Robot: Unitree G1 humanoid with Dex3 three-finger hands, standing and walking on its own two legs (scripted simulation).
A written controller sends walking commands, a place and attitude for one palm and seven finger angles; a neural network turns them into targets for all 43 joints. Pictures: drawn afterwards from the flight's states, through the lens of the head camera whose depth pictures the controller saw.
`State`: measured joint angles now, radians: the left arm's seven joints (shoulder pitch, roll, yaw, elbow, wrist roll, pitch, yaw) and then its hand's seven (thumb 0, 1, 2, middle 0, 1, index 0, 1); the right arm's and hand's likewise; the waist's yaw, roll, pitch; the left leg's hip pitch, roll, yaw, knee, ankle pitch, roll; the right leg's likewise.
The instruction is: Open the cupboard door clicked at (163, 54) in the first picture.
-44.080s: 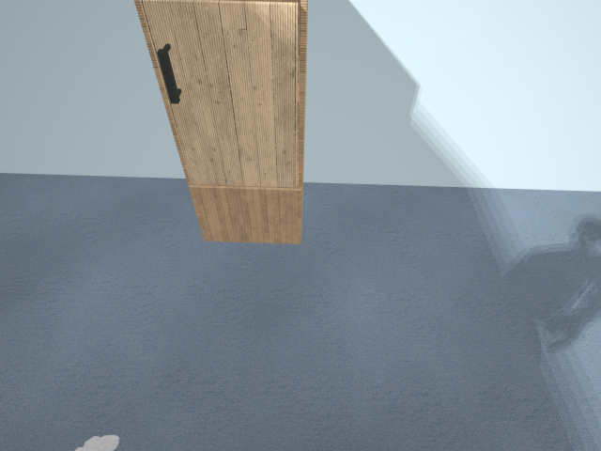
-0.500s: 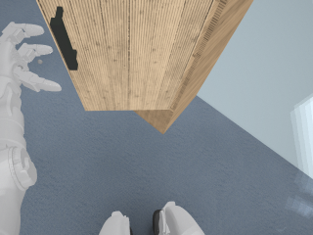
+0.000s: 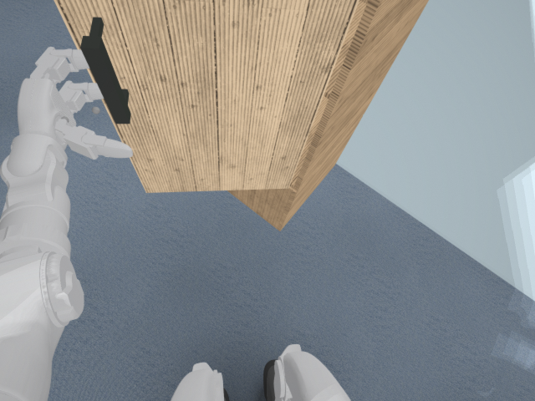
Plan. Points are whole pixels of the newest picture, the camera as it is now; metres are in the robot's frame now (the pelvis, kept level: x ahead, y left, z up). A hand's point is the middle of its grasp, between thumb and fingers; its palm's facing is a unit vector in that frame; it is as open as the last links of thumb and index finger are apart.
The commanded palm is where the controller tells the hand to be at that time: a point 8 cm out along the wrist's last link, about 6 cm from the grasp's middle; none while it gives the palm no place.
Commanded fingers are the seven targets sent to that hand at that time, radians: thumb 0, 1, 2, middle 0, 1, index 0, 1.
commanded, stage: slide the fingers in behind the handle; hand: left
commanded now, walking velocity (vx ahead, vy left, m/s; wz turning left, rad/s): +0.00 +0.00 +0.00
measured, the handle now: (111, 75) +0.57 +0.19 +0.08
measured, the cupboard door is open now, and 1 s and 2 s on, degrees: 43 45 46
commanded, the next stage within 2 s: close the thumb around the handle in 0.96 s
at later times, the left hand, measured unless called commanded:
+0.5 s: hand (129, 106) +0.52 +0.16 +0.07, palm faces +0.03 -1.00 -0.03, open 14.1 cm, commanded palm +0.50 +0.19 +0.07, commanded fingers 0.00 -0.50 0.30 -0.30 -1.20 -0.30 -1.20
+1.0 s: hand (128, 112) +0.51 +0.16 +0.07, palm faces +0.02 -1.00 -0.02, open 14.1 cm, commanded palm +0.48 +0.20 +0.07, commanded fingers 0.00 -0.50 0.30 -0.30 -1.20 -0.30 -1.20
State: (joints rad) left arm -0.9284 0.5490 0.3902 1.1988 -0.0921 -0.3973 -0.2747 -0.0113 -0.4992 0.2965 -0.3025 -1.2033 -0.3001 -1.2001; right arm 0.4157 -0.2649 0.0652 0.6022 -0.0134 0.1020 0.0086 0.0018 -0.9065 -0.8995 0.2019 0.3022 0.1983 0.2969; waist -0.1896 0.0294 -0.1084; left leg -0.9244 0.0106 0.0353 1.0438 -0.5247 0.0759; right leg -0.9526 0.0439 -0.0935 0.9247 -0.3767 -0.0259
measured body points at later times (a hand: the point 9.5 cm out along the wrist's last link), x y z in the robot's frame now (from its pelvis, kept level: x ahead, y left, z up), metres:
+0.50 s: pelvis +0.00 -0.01 +0.00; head +0.14 +0.01 +0.43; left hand +0.52 +0.21 +0.07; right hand -0.01 -0.27 -0.11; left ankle -0.02 +0.06 -0.67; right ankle +0.03 -0.11 -0.67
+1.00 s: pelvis +0.01 -0.01 +0.00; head +0.13 +0.00 +0.44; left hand +0.50 +0.21 +0.08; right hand +0.01 -0.28 -0.11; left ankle -0.02 +0.06 -0.67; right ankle +0.03 -0.11 -0.67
